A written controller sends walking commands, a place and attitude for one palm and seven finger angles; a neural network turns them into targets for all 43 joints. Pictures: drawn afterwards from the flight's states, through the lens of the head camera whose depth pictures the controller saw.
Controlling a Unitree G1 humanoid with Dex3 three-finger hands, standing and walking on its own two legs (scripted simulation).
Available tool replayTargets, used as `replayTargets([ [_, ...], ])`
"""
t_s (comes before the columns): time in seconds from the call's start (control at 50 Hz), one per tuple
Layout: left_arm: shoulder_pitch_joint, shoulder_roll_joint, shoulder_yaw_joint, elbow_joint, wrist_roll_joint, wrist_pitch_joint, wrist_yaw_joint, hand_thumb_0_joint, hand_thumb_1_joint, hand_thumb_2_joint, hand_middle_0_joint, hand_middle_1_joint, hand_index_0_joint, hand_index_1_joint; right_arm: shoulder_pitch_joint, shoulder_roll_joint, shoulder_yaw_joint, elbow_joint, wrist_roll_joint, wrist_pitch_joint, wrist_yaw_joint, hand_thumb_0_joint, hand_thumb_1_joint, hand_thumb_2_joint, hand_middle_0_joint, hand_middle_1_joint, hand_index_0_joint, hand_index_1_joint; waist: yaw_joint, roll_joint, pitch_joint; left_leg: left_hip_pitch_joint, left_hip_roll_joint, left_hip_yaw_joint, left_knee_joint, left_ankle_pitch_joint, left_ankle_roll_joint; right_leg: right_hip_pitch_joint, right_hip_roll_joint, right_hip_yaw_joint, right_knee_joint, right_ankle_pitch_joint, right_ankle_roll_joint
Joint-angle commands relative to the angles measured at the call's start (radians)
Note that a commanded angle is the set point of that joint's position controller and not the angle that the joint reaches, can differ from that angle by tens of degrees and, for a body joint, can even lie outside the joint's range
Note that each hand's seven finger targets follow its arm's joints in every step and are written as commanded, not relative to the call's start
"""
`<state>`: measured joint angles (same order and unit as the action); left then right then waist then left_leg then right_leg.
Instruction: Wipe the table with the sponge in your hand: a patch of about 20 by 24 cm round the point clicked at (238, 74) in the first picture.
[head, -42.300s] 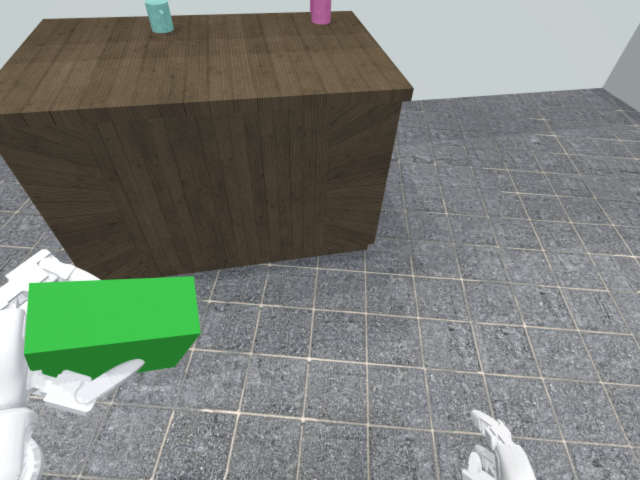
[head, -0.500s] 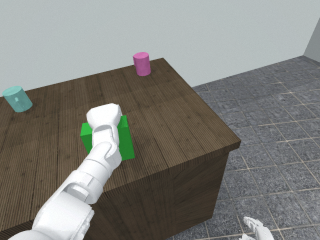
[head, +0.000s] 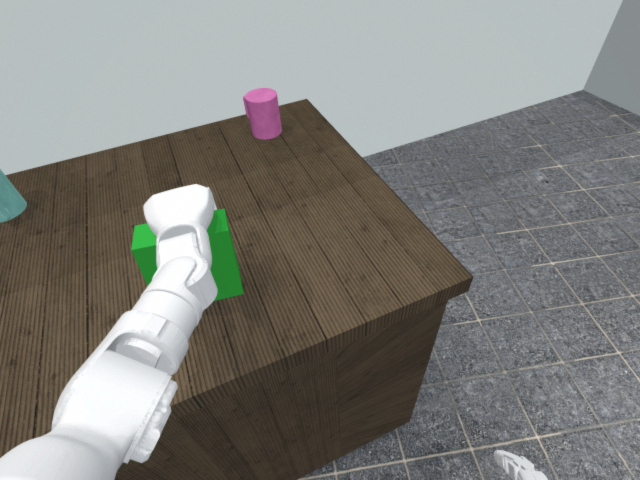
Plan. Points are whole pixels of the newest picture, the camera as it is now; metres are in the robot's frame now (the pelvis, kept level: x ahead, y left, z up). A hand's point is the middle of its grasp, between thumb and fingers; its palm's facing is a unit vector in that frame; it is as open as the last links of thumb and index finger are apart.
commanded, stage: wipe forward along the third lane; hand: left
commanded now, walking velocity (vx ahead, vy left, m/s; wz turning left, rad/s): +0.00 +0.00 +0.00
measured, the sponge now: (195, 272) +0.41 +0.21 +0.03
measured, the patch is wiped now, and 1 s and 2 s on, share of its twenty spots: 0.90 1.00 1.00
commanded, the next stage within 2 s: wipe back along the third lane in 0.36 s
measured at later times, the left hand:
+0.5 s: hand (185, 219) +0.46 +0.22 +0.09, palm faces -0.07 -0.03 -1.00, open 9.9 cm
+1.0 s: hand (184, 235) +0.43 +0.21 +0.09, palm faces +0.01 -0.06 -1.00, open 9.9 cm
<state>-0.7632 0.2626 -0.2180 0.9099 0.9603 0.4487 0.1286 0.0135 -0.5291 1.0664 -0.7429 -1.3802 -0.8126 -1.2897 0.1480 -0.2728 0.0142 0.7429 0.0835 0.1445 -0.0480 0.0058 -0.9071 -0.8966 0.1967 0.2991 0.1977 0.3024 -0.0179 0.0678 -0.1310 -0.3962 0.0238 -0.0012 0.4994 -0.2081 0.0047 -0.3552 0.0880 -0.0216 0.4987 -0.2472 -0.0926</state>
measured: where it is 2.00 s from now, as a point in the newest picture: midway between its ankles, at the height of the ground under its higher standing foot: outside the picture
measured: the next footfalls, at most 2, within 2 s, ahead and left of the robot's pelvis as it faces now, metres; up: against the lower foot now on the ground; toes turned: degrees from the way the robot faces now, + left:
none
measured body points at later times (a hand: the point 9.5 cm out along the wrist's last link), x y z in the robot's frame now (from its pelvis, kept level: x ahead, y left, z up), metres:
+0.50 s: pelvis +0.00 +0.03 +0.00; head +0.03 +0.01 +0.45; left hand +0.46 +0.22 +0.15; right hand +0.11 -0.23 -0.13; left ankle +0.03 +0.14 -0.73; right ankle +0.00 -0.06 -0.73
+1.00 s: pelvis +0.02 +0.05 +0.00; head +0.01 +0.04 +0.45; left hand +0.43 +0.21 +0.14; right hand +0.21 -0.17 -0.11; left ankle +0.03 +0.14 -0.73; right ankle +0.00 -0.06 -0.73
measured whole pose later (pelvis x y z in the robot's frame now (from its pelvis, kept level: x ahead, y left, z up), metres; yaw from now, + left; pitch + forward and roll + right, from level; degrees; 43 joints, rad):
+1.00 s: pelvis +0.02 +0.05 +0.00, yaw +1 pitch +6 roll -1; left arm -0.76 0.12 -0.36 0.85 0.94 0.61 0.22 -0.01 -0.48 1.06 -0.68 -1.45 -0.73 -1.38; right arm 0.07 -0.22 0.01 0.73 0.08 0.19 0.03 0.01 -0.91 -0.90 0.20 0.30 0.20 0.30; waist 0.02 0.05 -0.17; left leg -0.38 -0.03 0.01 0.52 -0.25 0.05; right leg -0.32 0.03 -0.01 0.48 -0.28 -0.03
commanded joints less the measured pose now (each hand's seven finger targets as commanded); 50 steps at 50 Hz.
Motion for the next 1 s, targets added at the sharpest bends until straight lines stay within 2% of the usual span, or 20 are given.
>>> replayTargets([
  [0.0,-0.368,0.229,0.045,-0.088,0.041,0.013,0.05,0.0,0.1,1.3,-1.2,-1.6,-1.2,-1.6,-0.117,-0.107,-0.036,-0.135,-0.002,-0.042,-0.01,0.0,-0.9,-0.9,0.2,0.3,0.2,0.3,-0.002,-0.155,-0.218,0.046,-0.042,0.021,-0.017,0.087,0.049,0.146,-0.092,0.103,-0.092,0.29,0.066],
  [0.06,-0.38,0.204,0.028,-0.059,0.051,0.02,0.055,0.0,0.1,1.3,-1.2,-1.6,-1.2,-1.6,-0.104,-0.106,-0.038,-0.123,-0.005,-0.041,-0.008,0.0,-0.9,-0.9,0.2,0.3,0.2,0.3,-0.011,-0.153,-0.209,0.049,-0.041,0.024,-0.016,0.085,0.049,0.12,-0.091,0.094,-0.095,0.28,0.065],
  [0.1,-0.39,0.24,0.05,-0.041,0.059,0.017,0.056,0.0,0.1,1.3,-1.2,-1.6,-1.2,-1.6,-0.102,-0.11,-0.037,-0.122,-0.005,-0.038,-0.01,0.0,-0.9,-0.9,0.2,0.3,0.2,0.3,-0.006,-0.155,-0.217,0.044,-0.042,0.017,-0.02,0.08,0.05,0.12,-0.087,0.089,-0.092,0.255,0.064],
  [0.14,-0.446,0.204,0.017,-0.027,0.061,0.019,0.059,0.0,0.1,1.3,-1.2,-1.6,-1.2,-1.6,-0.096,-0.106,-0.037,-0.114,-0.003,-0.04,-0.009,0.0,-0.9,-0.9,0.2,0.3,0.2,0.3,-0.026,-0.141,-0.194,0.046,-0.038,0.019,-0.019,0.06,0.048,0.082,-0.087,0.082,-0.096,0.225,0.065],
  [0.2,-0.473,0.258,0.059,0.0,0.054,0.013,0.068,0.0,0.1,1.3,-1.2,-1.6,-1.2,-1.6,-0.082,-0.111,-0.037,-0.108,-0.008,-0.043,-0.013,0.0,-0.9,-0.9,0.2,0.3,0.2,0.3,-0.022,-0.135,-0.24,0.043,-0.038,0.018,-0.014,0.07,0.049,0.104,-0.087,0.081,-0.087,0.228,0.066],
  [0.3,-0.533,0.238,0.041,0.031,0.067,0.013,0.076,0.0,0.1,1.3,-1.2,-1.6,-1.2,-1.6,-0.061,-0.11,-0.04,-0.104,-0.012,-0.044,-0.012,0.0,-0.9,-0.9,0.2,0.3,0.2,0.3,-0.041,-0.128,-0.256,0.049,-0.034,0.015,-0.011,0.073,0.05,0.075,-0.081,0.066,-0.083,0.216,0.066],
  [0.34,-0.576,0.262,0.047,0.066,0.078,0.02,0.08,0.0,0.1,1.3,-1.2,-1.6,-1.2,-1.6,-0.047,-0.114,-0.038,-0.09,-0.012,-0.045,-0.01,0.0,-0.9,-0.9,0.2,0.3,0.2,0.3,-0.055,-0.118,-0.237,0.034,-0.032,0.014,-0.008,0.064,0.047,0.055,-0.081,0.061,-0.08,0.209,0.066],
  [0.42,-0.611,0.226,0.031,0.086,0.082,0.016,0.085,0.0,0.1,1.3,-1.2,-1.6,-1.2,-1.6,-0.017,-0.112,-0.045,-0.085,-0.018,-0.052,-0.004,0.0,-0.9,-0.9,0.2,0.3,0.2,0.3,-0.064,-0.093,-0.286,0.056,-0.028,0.009,0.006,0.095,0.048,0.042,-0.073,0.048,-0.064,0.229,0.063],
  [0.44,-0.593,0.227,0.037,0.102,0.086,0.018,0.087,0.0,0.1,1.3,-1.2,-1.6,-1.2,-1.6,-0.01,-0.112,-0.048,-0.082,-0.019,-0.052,-0.001,0.0,-0.9,-0.9,0.2,0.3,0.2,0.3,-0.062,-0.096,-0.286,0.057,-0.026,0.007,0.007,0.104,0.047,0.04,-0.072,0.045,-0.062,0.238,0.06],
  [0.48,-0.546,0.151,0.015,0.065,0.061,0.007,0.083,0.0,0.1,1.3,-1.2,-1.6,-1.2,-1.6,-0.021,-0.099,-0.054,-0.099,-0.018,-0.055,0.007,0.0,-0.9,-0.9,0.2,0.3,0.2,0.3,-0.043,-0.081,-0.34,0.086,-0.025,0.004,0.007,0.152,0.047,0.061,-0.068,0.036,-0.052,0.28,0.055],
  [0.6,-0.412,0.066,-0.007,0.03,0.016,0.012,0.104,0.0,0.1,1.3,-1.2,-1.6,-1.2,-1.6,-0.046,-0.098,-0.06,-0.106,-0.018,-0.047,0.024,0.0,-0.9,-0.9,0.2,0.3,0.2,0.3,-0.017,-0.137,-0.289,0.111,-0.017,0.001,-0.009,0.165,0.046,0.064,-0.057,0.016,-0.065,0.271,0.052],
  [0.66,-0.363,0.033,-0.03,0.013,0.014,0.051,0.115,0.0,0.1,1.3,-1.2,-1.6,-1.2,-1.6,-0.076,-0.094,-0.058,-0.105,-0.013,-0.039,0.035,0.0,-0.9,-0.9,0.2,0.3,0.2,0.3,-0.001,-0.124,-0.261,0.123,-0.016,0.001,-0.023,0.164,0.042,0.056,-0.054,0.009,-0.074,0.245,0.046],
  [0.68,-0.387,-0.022,-0.066,-0.033,0.003,0.057,0.11,0.0,0.1,1.3,-1.2,-1.6,-1.2,-1.6,-0.101,-0.085,-0.056,-0.118,-0.007,-0.039,0.038,0.0,-0.9,-0.9,0.2,0.3,0.2,0.3,0.0,-0.096,-0.27,0.145,-0.014,-0.006,-0.025,0.183,0.04,0.043,-0.052,0.001,-0.066,0.24,0.04],
  [0.74,-0.344,-0.022,-0.072,-0.034,0.003,0.104,0.112,0.0,0.1,1.3,-1.2,-1.6,-1.2,-1.6,-0.119,-0.088,-0.056,-0.111,-0.008,-0.023,0.05,0.0,-0.9,-0.9,0.2,0.3,0.2,0.3,0.01,-0.096,-0.251,0.168,-0.012,-0.012,-0.029,0.176,0.036,0.032,-0.044,-0.008,-0.071,0.204,0.033],
  [0.76,-0.34,-0.063,-0.106,-0.055,-0.008,0.116,0.107,0.0,0.1,1.3,-1.2,-1.6,-1.2,-1.6,-0.134,-0.084,-0.053,-0.121,-0.006,-0.02,0.053,0.0,-0.9,-0.9,0.2,0.3,0.2,0.3,0.01,-0.102,-0.252,0.171,-0.015,-0.011,-0.031,0.176,0.036,0.039,-0.044,-0.01,-0.071,0.206,0.032],
  [0.8,-0.314,-0.056,-0.096,-0.076,-0.016,0.13,0.1,0.0,0.1,1.3,-1.2,-1.6,-1.2,-1.6,-0.156,-0.085,-0.052,-0.126,-0.005,-0.014,0.054,0.0,-0.9,-0.9,0.2,0.3,0.2,0.3,0.02,-0.099,-0.256,0.194,-0.012,-0.02,-0.029,0.207,0.034,0.046,-0.042,-0.015,-0.062,0.224,0.026],
  [0.84,-0.307,-0.104,-0.142,-0.102,-0.012,0.149,0.088,0.0,0.1,1.3,-1.2,-1.6,-1.2,-1.6,-0.173,-0.079,-0.049,-0.135,-0.003,-0.006,0.061,0.0,-0.9,-0.9,0.2,0.3,0.2,0.3,0.018,-0.104,-0.242,0.2,-0.013,-0.023,-0.03,0.208,0.031,0.037,-0.041,-0.021,-0.063,0.218,0.024],
  [0.88,-0.316,-0.117,-0.145,-0.142,-0.021,0.153,0.076,0.0,0.1,1.3,-1.2,-1.6,-1.2,-1.6,-0.202,-0.071,-0.045,-0.151,-0.001,-0.002,0.062,0.0,-0.9,-0.9,0.2,0.3,0.2,0.3,0.022,-0.128,-0.251,0.206,-0.014,-0.03,-0.03,0.228,0.033,0.051,-0.042,-0.023,-0.059,0.236,0.021],
  [0.9,-0.302,-0.091,-0.135,-0.135,-0.014,0.159,0.076,0.0,0.1,1.3,-1.2,-1.6,-1.2,-1.6,-0.198,-0.079,-0.046,-0.143,-0.004,0.006,0.06,0.0,-0.9,-0.9,0.2,0.3,0.2,0.3,0.021,-0.132,-0.242,0.217,-0.014,-0.028,-0.028,0.226,0.032,0.053,-0.042,-0.02,-0.062,0.235,0.021],
  [0.98,-0.26,-0.152,-0.182,-0.211,-0.007,0.163,0.056,0.0,0.1,1.3,-1.2,-1.6,-1.2,-1.6,-0.237,-0.066,-0.042,-0.171,-0.003,0.02,0.073,0.0,-0.9,-0.9,0.2,0.3,0.2,0.3,0.033,-0.116,-0.262,0.235,-0.016,-0.033,-0.015,0.29,0.027,0.072,-0.045,-0.025,-0.042,0.296,0.011],
])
